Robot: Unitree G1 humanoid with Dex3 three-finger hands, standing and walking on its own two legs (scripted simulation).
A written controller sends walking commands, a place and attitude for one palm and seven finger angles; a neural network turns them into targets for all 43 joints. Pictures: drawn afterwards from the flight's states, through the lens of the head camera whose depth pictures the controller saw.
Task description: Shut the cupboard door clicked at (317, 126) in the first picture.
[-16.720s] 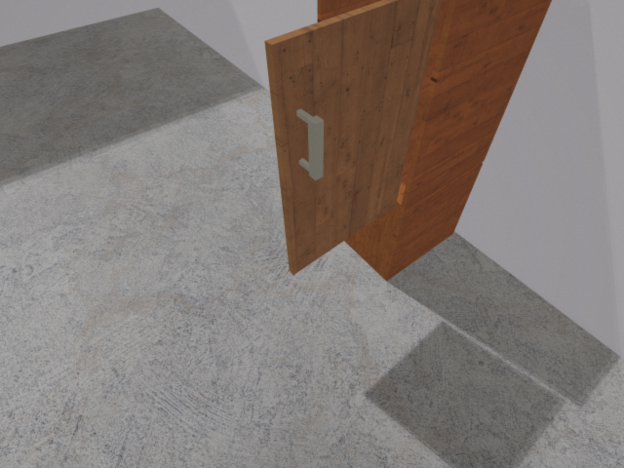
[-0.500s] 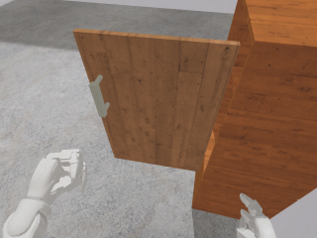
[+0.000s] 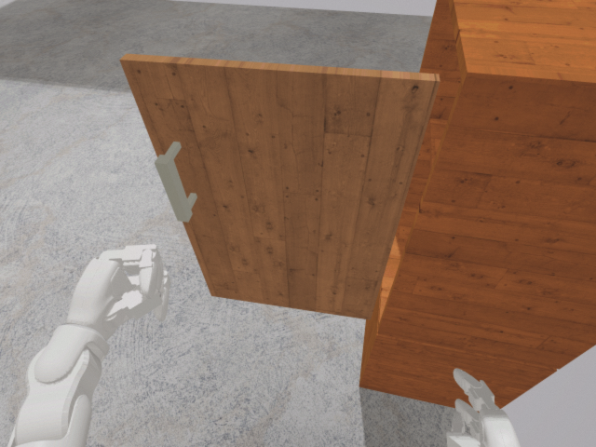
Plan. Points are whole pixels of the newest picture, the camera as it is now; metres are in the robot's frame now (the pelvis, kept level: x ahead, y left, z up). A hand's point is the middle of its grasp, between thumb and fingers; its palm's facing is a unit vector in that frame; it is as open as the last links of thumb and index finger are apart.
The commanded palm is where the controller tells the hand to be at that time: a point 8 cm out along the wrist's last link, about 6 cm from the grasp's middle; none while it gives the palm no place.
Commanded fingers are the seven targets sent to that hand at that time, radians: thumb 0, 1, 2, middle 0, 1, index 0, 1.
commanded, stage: bring the fist close to the handle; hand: left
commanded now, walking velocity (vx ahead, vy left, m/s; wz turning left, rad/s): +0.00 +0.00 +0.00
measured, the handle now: (179, 182) +0.48 +0.22 +0.09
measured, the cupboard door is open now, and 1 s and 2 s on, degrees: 92 92 82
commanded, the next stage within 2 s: push the door shut along its arc in 1.04 s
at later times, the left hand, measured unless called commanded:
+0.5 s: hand (171, 243) +0.36 +0.20 +0.09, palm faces -0.10 -0.99 -0.04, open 3.1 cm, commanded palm +0.34 +0.25 +0.09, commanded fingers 0.00 0.90 0.90 -1.30 -1.50 -1.30 -1.50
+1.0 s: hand (174, 231) +0.38 +0.20 +0.09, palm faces -0.10 -0.99 -0.04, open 3.1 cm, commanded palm +0.36 +0.24 +0.09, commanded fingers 0.00 0.90 0.90 -1.30 -1.50 -1.30 -1.50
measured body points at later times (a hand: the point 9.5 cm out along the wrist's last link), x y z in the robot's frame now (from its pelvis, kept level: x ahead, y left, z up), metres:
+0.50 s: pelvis +0.01 +0.01 +0.00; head +0.04 +0.00 +0.45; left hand +0.35 +0.25 +0.10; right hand +0.15 -0.25 -0.09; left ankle +0.01 +0.09 -0.71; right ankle +0.01 -0.08 -0.71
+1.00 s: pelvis +0.01 +0.02 +0.00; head +0.05 +0.01 +0.45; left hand +0.38 +0.25 +0.10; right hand +0.13 -0.24 -0.10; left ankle +0.01 +0.09 -0.71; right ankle +0.01 -0.08 -0.71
